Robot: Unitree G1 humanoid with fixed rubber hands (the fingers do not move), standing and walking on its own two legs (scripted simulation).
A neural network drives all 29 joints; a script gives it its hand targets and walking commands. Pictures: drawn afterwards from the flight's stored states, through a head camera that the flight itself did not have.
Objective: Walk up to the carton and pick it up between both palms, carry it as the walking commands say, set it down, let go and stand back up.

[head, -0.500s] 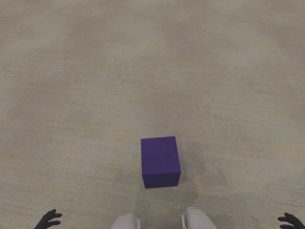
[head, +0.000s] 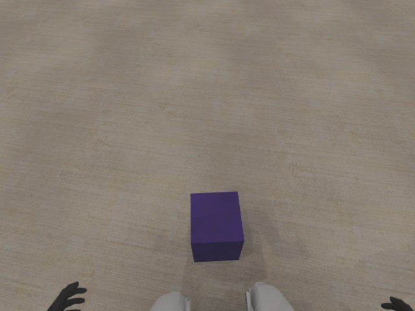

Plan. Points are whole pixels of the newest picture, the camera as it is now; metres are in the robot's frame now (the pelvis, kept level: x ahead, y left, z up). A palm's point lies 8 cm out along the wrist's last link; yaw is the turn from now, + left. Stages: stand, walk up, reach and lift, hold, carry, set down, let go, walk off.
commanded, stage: walk up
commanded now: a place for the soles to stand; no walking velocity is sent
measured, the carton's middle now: (215, 227) +0.50 -0.01 -0.60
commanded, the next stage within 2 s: reach and lift in 0.78 s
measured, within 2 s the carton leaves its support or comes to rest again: neither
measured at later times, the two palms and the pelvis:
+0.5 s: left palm out of the picture +0.12 +0.30 -0.08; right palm out of the picture +0.10 -0.36 -0.07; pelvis +0.01 -0.02 +0.00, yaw +0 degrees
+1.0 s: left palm (64, 295) +0.16 +0.30 -0.07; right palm (392, 290) +0.16 -0.32 -0.06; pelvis -0.01 -0.01 +0.00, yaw +0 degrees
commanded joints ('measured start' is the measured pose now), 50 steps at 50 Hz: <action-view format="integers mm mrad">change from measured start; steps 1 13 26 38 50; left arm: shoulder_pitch -92 -104 -67 -18 -163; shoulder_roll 246 238 271 315 86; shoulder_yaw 43 32 30 43 123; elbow -70 -55 -21 7 -300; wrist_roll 6 0 -1 5 77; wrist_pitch -5 -21 -32 -42 64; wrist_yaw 6 0 3 3 -45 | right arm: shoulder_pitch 29 108 11 -68 -202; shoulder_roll -331 -188 -167 -166 -63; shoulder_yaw -67 -37 -18 -9 -228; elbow -39 10 -2 -18 -264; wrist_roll -24 -20 -20 -16 -94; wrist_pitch -28 -22 -13 -1 148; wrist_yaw -16 -2 2 4 63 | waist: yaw -37 -57 -26 9 -87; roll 102 -59 -106 -118 150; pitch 23 -90 -104 -82 -2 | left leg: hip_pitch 96 125 53 -79 -153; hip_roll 354 37 10 -9 -31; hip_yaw -670 -122 -46 2 9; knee -577 -277 -166 -74 -449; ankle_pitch -139 2 71 -23 -234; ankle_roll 281 78 64 47 2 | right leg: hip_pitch -230 -28 69 160 351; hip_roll -36 -104 -150 -218 189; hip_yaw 47 186 273 402 -169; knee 124 -268 -332 -432 -187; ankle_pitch -123 20 140 49 120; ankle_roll -26 -126 -177 -244 73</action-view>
